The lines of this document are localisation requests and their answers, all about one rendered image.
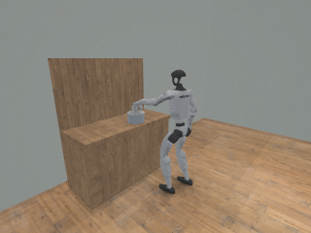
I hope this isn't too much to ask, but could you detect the table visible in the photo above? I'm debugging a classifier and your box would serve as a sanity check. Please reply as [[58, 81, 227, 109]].
[[48, 58, 171, 210]]

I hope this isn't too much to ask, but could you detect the right robot upper arm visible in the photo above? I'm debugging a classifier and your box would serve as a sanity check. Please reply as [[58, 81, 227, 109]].
[[187, 89, 197, 114]]

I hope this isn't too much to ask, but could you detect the left robot hand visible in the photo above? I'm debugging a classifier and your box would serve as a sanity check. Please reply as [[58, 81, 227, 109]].
[[131, 101, 143, 112]]

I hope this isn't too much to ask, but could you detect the lid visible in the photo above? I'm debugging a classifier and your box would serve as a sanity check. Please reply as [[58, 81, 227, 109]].
[[127, 110, 145, 117]]

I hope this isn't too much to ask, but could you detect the robot left foot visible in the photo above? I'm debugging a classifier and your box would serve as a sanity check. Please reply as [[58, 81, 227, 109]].
[[158, 183, 176, 194]]

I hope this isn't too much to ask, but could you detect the robot head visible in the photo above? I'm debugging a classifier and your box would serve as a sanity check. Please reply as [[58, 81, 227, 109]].
[[171, 70, 186, 91]]

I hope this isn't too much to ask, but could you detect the robot left forearm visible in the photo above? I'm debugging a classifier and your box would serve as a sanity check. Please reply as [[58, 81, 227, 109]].
[[138, 98, 155, 106]]

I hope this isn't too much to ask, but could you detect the robot right forearm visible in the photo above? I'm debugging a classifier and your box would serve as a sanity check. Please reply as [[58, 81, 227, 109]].
[[187, 111, 197, 126]]

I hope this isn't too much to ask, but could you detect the pot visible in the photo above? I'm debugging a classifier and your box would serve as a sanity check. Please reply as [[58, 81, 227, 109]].
[[127, 115, 145, 124]]

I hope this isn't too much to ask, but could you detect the left robot upper arm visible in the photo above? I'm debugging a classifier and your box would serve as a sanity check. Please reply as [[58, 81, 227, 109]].
[[152, 89, 176, 106]]

